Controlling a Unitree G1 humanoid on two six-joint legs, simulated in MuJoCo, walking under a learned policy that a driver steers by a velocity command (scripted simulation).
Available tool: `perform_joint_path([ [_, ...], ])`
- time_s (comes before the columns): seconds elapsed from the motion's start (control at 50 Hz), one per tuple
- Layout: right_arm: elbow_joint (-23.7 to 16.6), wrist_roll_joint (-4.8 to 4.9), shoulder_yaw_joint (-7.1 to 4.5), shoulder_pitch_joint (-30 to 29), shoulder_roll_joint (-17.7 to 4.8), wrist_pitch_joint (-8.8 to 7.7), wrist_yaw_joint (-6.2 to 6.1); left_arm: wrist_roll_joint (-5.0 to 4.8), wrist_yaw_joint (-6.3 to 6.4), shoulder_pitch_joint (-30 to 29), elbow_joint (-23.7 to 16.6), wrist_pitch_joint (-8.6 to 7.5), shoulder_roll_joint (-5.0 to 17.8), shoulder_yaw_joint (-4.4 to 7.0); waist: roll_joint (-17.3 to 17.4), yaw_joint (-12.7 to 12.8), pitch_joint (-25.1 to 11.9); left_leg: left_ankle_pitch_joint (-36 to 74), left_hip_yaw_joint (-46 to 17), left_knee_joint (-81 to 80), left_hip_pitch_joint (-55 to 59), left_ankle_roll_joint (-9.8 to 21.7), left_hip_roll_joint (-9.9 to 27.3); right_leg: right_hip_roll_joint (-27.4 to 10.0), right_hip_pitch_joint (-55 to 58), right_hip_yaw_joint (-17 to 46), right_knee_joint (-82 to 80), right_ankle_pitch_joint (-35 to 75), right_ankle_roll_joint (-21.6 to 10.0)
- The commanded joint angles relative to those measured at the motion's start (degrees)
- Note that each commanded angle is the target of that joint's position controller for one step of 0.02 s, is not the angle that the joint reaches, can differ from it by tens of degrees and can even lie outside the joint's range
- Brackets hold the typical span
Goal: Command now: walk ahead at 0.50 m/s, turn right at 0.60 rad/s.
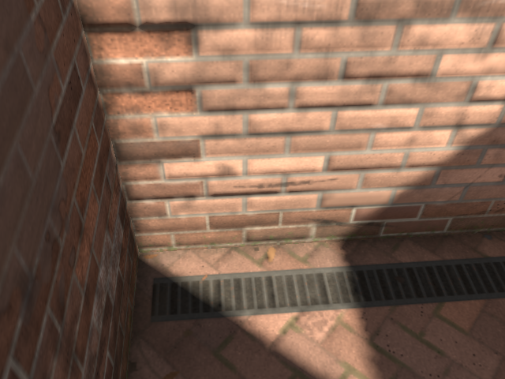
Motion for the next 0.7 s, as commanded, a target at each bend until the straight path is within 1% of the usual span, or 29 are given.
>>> perform_joint_path([
  [0.02, -0.1, -2.85, 0.94, 1.4, -2.8, -0.97, -0.15, -0.63, -0.19, -1.8, -2.6, -0.26, 1.3, -0.03, 5.8, 1.6, 7.3, 10.1, -8.5, -10.5, 4.5, 13.3, 17.3, -3.1, -12.8, 1.5, 5.5, 5.4, -0.8],
  [0.04, 1.4, -3.61, 1.48, 4.8, -1.9, -0.93, -0.47, -0.43, -0.22, -2.3, -3.2, -0.23, 0.7, -0.44, 3.3, 0.7, 7.8, 11.7, -8.4, -10.5, 8.7, 13.3, 18.7, -3.6, -15.9, 3.7, 4.1, 7.5, -1.6],
  [0.06, 1.0, -4.23, 1.86, 5.0, -1.1, -1.66, -1.39, 0.91, -0.97, -5.5, -3.1, -1.0, -0.8, -0.79, 6.1, 1.8, 6.3, 12.0, -5.6, -10.9, 10.8, 12.1, 16.6, -5.0, -14.4, 1.2, -3.5, 10.3, -4.2],
  [0.08, -0.8, -4.82, 2.35, 2.5, -1.1, -2.32, -1.73, 0.58, -1.07, -8.7, -3.8, -2.29, 0.1, -0.62, 6.5, 2.2, 6.7, 14.2, -2.9, -12.8, 8.3, 11.4, 14.4, -5.9, -7.8, -1.6, -10.8, 15.3, -5.4],
  [0.1, -2.4, -5.17, 2.84, 0.1, -1.2, -2.69, -1.86, -0.1, -1.13, -12.0, -4.7, -2.56, 2.0, 0.28, 8.8, 2.0, 6.1, 13.3, 0.1, -14.1, 5.0, 10.9, 12.4, -5.7, 0.8, -5.3, -15.2, 17.5, -5.4],
  [0.12, -2.2, -4.13, 3.4, 0.8, -0.7, -2.66, -1.88, -0.62, -1.43, -14.0, -5.0, -2.35, 2.1, 0.39, 8.7, 1.6, 6.7, 13.0, 1.0, -14.6, 4.6, 10.4, 13.0, -5.4, 5.3, -6.1, -18.2, 15.7, -5.1],
  [0.16, -0.9, -3.06, 2.93, 3.8, -3.9, -2.11, -2.09, -0.93, -1.63, -16.0, -5.7, -1.79, 0.6, -0.08, 7.9, 0.7, 9.6, 17.1, 1.8, -15.4, 11.6, 9.9, 15.2, -4.5, 7.4, -7.2, -27.4, 9.6, -4.0],
  [0.18, 0.5, -2.07, 2.8, 5.5, -4.5, -2.07, -1.64, -0.84, -1.11, -17.2, -6.3, -1.91, -0.2, -0.06, 7.6, 0.9, 10.4, 20.8, 1.0, -15.4, 16.9, 9.5, 16.6, -4.4, 8.1, -6.4, -34.2, 6.8, -3.5],
  [0.22, 0.7, -0.91, 1.32, 5.1, -7.9, -2.06, -1.53, -0.42, -0.85, -18.2, -7.4, -1.69, -0.6, -0.11, 7.8, 0.7, 11.9, 25.5, 3.1, -13.9, 22.4, 9.0, 17.1, -1.5, 14.3, -9.6, -44.0, -1.6, -2.8],
  [0.24, 1.0, 0.31, 0.77, 5.6, -8.7, -1.99, -1.68, -0.31, -0.68, -18.4, -7.8, -1.7, -1.0, -0.18, 9.8, 0.8, 12.2, 27.2, 3.3, -13.1, 25.2, 9.0, 17.8, -0.1, 17.4, -10.2, -47.3, -6.2, -2.3],
  [0.26, 0.5, 0.9, -0.2, 5.1, -10.4, -1.58, -2.04, -0.21, 0.0, -17.5, -8.3, -2.45, 0.2, 0.37, 9.8, 1.5, 13.0, 32.0, 3.5, -10.2, 27.5, 8.9, 18.3, 1.6, 20.2, -11.0, -50.8, -9.3, -1.9],
  [0.28, -0.4, 0.81, -1.27, 3.8, -12.6, -1.01, -2.58, -0.23, 0.26, -15.1, -8.0, -3.01, 1.5, 1.09, 9.1, 3.8, 11.9, 40.2, 5.3, -4.8, 27.7, 8.6, 17.9, 4.4, 27.1, -12.2, -56.8, -6.3, -2.1],
  [0.3, 3.8, 6.9, -4.53, 6.3, -20.3, 1.76, -5.56, -4.21, 1.08, -10.1, -11.2, -1.98, 5.2, 2.84, 11.2, 9.9, 14.5, 59.4, 6.8, 11.0, 19.4, 3.1, 15.3, 9.2, 39.7, -15.5, -57.2, -8.0, -3.2],
  [0.32, 1.9, 6.43, -4.52, 6.7, -18.6, 0.91, -6.93, -3.76, 2.21, 0.1, -10.1, -1.71, 11.2, 5.04, 9.3, 13.9, 5.5, 54.2, 6.5, 25.7, 3.5, 0.4, 14.2, 6.7, 61.8, -7.2, -51.6, 14.3, -6.0],
  [0.34, -2.6, 3.44, -2.72, 7.0, -12.6, -1.96, -6.63, -3.0, 3.92, 9.5, -9.0, -0.89, 18.4, 6.85, -4.8, 14.7, -5.2, 15.7, 4.9, 49.7, -26.3, -5.4, 4.7, -6.2, 91.4, 15.6, -50.0, 26.5, -15.0],
  [0.36, -2.7, 3.17, -2.35, 6.5, -9.3, -4.57, -4.15, -3.38, 5.12, 12.0, -9.1, -0.06, 17.8, 6.72, -7.3, 13.0, -14.9, -17.9, -8.8, 61.5, -31.5, -6.0, 0.8, -13.0, 95.8, 31.0, -60.6, 25.0, -17.7],
  [0.38, -4.7, 5.43, -3.87, -0.5, -11.0, -5.2, -3.18, -1.71, 4.92, 14.1, -8.3, -0.13, 14.5, 6.13, -4.3, 14.7, -13.6, -15.4, -14.2, 66.7, -35.1, -5.1, 2.4, -10.6, 91.6, 25.7, -63.5, 22.0, -15.2],
  [0.4, -8.2, 5.82, -3.65, -8.1, -9.4, -4.92, -3.73, -1.67, 4.87, 12.1, -8.1, -0.66, 12.4, 5.96, -5.1, 13.9, -7.4, -11.1, -13.3, 67.8, -39.2, -4.9, 3.2, -9.1, 84.3, 19.7, -63.7, 22.8, -13.1],
  [0.42, -9.5, 3.84, -4.03, -10.0, -8.7, -3.9, -5.21, -2.13, 4.74, 6.5, -8.9, -1.98, 11.0, 5.43, -4.0, 10.9, -3.2, -7.7, -13.9, 65.7, -37.2, -4.1, 5.0, -8.3, 73.5, 16.1, -64.7, 24.6, -10.7],
  [0.44, -10.5, 3.16, -4.36, -8.1, -8.5, -2.83, -6.04, -2.18, 4.34, 1.7, -10.1, -2.78, 9.2, 4.85, -6.3, 6.9, -1.4, -5.4, -15.7, 64.2, -31.9, -3.3, 6.4, -7.2, 63.4, 13.3, -65.8, 24.0, -9.8],
  [0.46, -11.1, 3.21, -4.52, -6.4, -8.1, -1.5, -6.58, -1.95, 3.67, -1.0, -10.9, -3.29, 8.4, 4.64, -6.5, 4.3, -0.1, -5.6, -15.9, 63.0, -29.2, -2.5, 6.7, -6.5, 57.1, 12.0, -66.8, 21.7, -10.0],
  [0.48, -11.9, 3.66, -4.71, -6.3, -8.0, -0.27, -7.2, -1.61, 3.13, -2.5, -11.3, -3.47, 8.6, 4.65, -5.4, 2.7, 0.8, -5.8, -16.0, 62.4, -28.4, -2.0, 5.9, -6.5, 52.8, 12.1, -68.3, 20.9, -10.5],
  [0.52, -12.9, 3.05, -5.0, -7.3, -9.0, 0.92, -7.35, -0.88, 3.06, -2.8, -12.0, -3.96, 9.2, 4.67, -3.5, 1.2, 2.7, -1.9, -16.3, 56.4, -28.5, -2.0, 5.2, -5.1, 47.4, 10.5, -71.2, 19.1, -10.8],
  [0.58, -16.4, 1.67, -4.86, -14.5, -10.0, 0.22, -6.62, -1.44, 4.07, -3.1, -13.2, -3.97, 9.9, 4.94, 0.4, 1.7, 5.6, 11.0, -15.0, 36.8, -23.3, -2.4, 4.1, -0.4, 40.5, 5.8, -72.3, 14.3, -8.9],
  [0.6, -16.6, 1.53, -4.67, -16.5, -9.7, 0.18, -6.01, -1.99, 4.34, -3.6, -13.5, -4.11, 10.6, 5.16, -1.0, 2.4, 5.9, 14.5, -13.4, 29.4, -18.7, -2.4, 2.5, 1.3, 37.9, 4.0, -72.6, 14.3, -8.1],
  [0.62, -17.3, 1.91, -4.34, -19.5, -8.7, 0.22, -5.21, -2.31, 4.32, -1.7, -12.9, -4.32, 11.4, 5.65, -2.1, 4.0, 5.4, 17.4, -12.7, 25.9, -15.8, -2.4, 1.4, 1.1, 37.8, 4.9, -73.2, 10.9, -8.9],
  [0.64, -18.2, 2.08, -4.38, -21.3, -9.6, -0.14, -4.82, -2.59, 4.38, -1.5, -13.4, -4.12, 13.5, 6.31, -2.8, 4.1, 5.8, 18.1, -13.4, 23.7, -15.3, -2.9, 1.1, -0.3, 38.9, 7.2, -73.5, 7.5, -9.3],
  [0.68, -19.6, 3.67, -4.53, -22.8, -11.0, -0.25, -4.69, -3.2, 4.54, -0.9, -14.3, -4.29, 13.3, 6.61, -3.7, 4.1, 6.3, 12.3, -15.9, 17.9, -16.6, -2.9, 1.0, -2.8, 44.2, 11.4, -71.4, 5.5, -9.7],
  [0.7, -19.3, 3.9, -4.63, -23.8, -11.7, -0.63, -4.61, -4.45, 4.8, 0.4, -14.1, -3.73, 13.2, 6.76, -2.3, 4.5, 5.9, 12.0, -15.9, 14.1, -16.7, -2.3, 0.3, -3.4, 48.0, 12.7, -69.0, 8.5, -8.6],
])
Keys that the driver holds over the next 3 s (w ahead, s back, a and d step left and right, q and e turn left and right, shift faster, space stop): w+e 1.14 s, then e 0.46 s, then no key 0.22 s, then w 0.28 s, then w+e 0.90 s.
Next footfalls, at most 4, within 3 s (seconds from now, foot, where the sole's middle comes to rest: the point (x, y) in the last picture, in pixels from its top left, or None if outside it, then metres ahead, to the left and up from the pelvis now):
0.32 right None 0.28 -0.24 -0.78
0.78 left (289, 370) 0.58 -0.14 -0.78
1.16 right None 0.50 -0.41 -0.78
1.58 left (343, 323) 0.70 -0.31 -0.78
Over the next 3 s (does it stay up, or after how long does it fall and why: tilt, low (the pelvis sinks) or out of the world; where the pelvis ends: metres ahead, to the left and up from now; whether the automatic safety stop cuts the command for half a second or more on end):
stays up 0.56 -0.77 0.00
